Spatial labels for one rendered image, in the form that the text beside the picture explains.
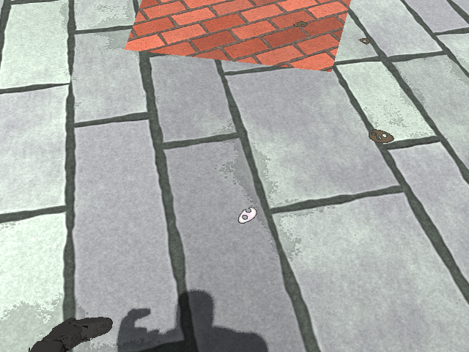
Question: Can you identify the robot left hand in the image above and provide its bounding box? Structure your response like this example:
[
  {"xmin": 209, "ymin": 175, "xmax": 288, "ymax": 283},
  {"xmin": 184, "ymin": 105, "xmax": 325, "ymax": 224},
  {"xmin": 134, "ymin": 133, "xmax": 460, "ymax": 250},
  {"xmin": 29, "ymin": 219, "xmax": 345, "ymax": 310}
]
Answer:
[{"xmin": 29, "ymin": 317, "xmax": 113, "ymax": 352}]

